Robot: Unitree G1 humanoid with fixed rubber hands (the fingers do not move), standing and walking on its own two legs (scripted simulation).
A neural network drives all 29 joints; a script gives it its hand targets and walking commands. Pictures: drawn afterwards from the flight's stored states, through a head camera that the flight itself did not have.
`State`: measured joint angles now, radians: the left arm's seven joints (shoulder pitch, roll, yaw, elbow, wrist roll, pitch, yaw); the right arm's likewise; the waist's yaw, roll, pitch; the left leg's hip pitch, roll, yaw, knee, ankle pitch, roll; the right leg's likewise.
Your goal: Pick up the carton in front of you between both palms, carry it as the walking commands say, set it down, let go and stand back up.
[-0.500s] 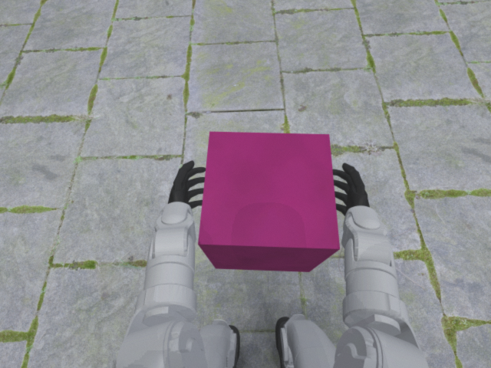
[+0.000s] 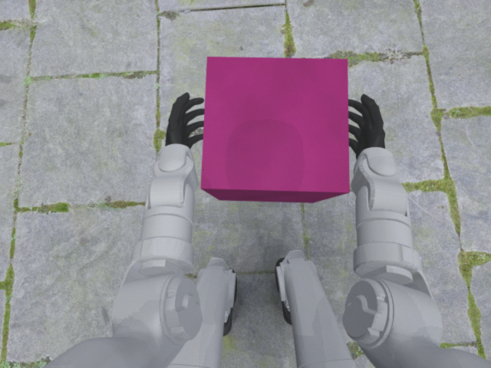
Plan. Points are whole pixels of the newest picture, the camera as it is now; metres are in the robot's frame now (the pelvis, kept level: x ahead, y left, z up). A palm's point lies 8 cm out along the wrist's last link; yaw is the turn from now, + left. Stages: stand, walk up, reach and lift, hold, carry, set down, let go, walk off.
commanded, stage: set down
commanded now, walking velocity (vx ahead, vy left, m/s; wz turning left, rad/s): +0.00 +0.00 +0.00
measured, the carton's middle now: (270, 144) +0.46 -0.05 -0.15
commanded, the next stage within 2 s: none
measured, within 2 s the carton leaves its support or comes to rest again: rests again in 1.44 s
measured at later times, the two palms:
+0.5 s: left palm (208, 142) +0.50 +0.08 -0.23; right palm (348, 151) +0.46 -0.21 -0.23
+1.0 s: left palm (224, 144) +0.54 +0.06 -0.39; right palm (337, 155) +0.49 -0.24 -0.39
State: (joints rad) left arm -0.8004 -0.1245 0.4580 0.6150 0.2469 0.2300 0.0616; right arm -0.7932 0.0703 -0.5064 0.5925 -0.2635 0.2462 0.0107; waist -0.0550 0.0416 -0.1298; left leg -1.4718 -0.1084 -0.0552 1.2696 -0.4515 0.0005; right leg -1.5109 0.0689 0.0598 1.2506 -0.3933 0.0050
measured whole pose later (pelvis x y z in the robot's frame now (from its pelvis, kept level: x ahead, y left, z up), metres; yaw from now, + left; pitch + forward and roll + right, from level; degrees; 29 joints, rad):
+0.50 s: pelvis -0.03 +0.00 -0.13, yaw +1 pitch +45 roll +2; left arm -1.16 0.02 0.42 0.76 0.18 0.27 0.10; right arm -1.10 -0.05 -0.51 0.67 -0.20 0.30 -0.04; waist -0.08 0.05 -0.03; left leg -1.96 -0.15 -0.04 1.73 -0.56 -0.03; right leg -2.01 0.10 0.06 1.72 -0.49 0.02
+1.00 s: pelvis -0.03 +0.00 -0.22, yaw +2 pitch +41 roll +2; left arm -1.52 0.19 0.24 0.93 0.03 0.27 0.16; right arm -1.39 -0.21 -0.44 0.77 -0.07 0.31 -0.07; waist -0.12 0.04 0.32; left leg -2.16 -0.18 -0.02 2.09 -0.64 -0.04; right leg -2.21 0.10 0.03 2.07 -0.57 0.03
